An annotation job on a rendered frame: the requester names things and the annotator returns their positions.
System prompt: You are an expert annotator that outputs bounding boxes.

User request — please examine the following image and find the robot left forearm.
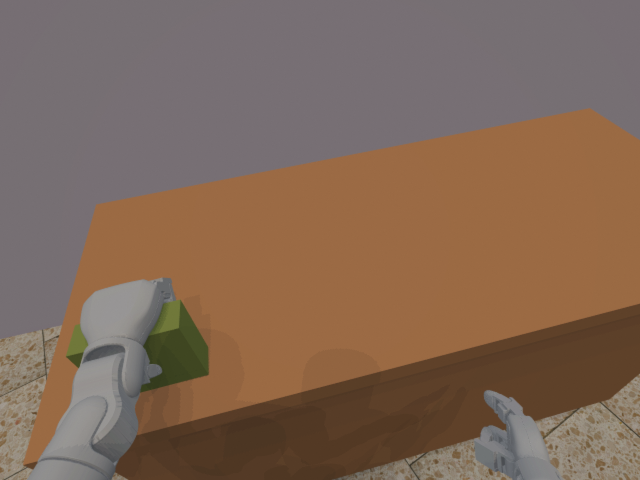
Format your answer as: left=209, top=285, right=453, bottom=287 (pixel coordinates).
left=27, top=337, right=146, bottom=480

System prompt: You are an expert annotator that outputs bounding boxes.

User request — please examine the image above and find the right robot hand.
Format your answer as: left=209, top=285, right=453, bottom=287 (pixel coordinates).
left=474, top=390, right=550, bottom=480

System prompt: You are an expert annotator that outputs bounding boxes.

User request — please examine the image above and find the sponge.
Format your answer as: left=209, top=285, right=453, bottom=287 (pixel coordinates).
left=66, top=299, right=209, bottom=393

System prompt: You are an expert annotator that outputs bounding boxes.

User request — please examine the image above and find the left robot hand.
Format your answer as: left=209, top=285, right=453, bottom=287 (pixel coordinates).
left=80, top=278, right=176, bottom=385

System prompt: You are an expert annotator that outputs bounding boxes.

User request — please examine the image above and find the robot right forearm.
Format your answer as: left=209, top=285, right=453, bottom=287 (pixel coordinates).
left=512, top=457, right=563, bottom=480

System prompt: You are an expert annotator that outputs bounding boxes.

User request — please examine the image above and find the table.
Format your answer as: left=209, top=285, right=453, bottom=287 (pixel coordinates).
left=23, top=108, right=640, bottom=480

